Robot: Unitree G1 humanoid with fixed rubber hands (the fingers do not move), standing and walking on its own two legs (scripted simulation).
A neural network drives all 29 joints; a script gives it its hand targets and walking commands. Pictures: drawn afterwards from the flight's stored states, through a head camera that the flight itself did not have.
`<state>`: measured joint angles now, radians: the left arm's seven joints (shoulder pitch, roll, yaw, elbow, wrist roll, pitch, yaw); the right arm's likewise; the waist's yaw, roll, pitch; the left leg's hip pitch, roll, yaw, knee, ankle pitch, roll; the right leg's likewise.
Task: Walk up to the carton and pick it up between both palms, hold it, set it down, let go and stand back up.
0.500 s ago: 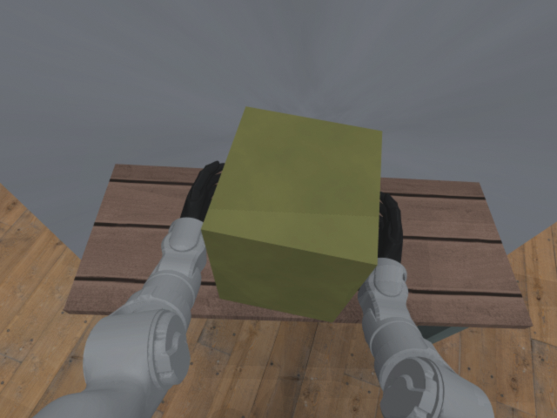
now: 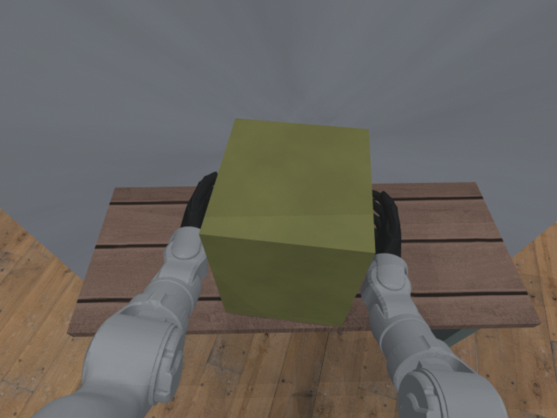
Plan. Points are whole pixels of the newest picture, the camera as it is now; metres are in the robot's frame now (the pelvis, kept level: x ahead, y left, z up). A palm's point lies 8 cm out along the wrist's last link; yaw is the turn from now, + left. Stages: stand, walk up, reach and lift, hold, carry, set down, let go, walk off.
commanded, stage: reach and lift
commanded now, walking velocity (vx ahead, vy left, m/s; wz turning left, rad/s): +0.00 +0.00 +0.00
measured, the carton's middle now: (291, 228) +0.41 -0.01 +0.00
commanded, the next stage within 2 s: none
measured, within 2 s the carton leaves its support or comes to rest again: leaves its support in 0.04 s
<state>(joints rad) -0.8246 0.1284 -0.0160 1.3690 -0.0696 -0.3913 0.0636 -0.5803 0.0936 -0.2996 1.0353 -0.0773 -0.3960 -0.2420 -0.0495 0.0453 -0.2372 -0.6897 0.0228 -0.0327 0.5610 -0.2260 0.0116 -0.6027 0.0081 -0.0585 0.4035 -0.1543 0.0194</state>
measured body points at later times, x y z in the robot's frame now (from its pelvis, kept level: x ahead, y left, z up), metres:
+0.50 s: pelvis +0.00 +0.01 +0.02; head -0.02 +0.02 +0.46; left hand +0.43 +0.14 +0.14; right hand +0.38 -0.15 +0.11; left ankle +0.00 +0.10 -0.73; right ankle +0.00 -0.14 -0.73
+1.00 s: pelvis -0.02 -0.01 +0.02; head -0.04 +0.01 +0.47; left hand +0.39 +0.13 +0.15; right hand +0.37 -0.17 +0.14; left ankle +0.00 +0.10 -0.73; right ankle +0.00 -0.14 -0.73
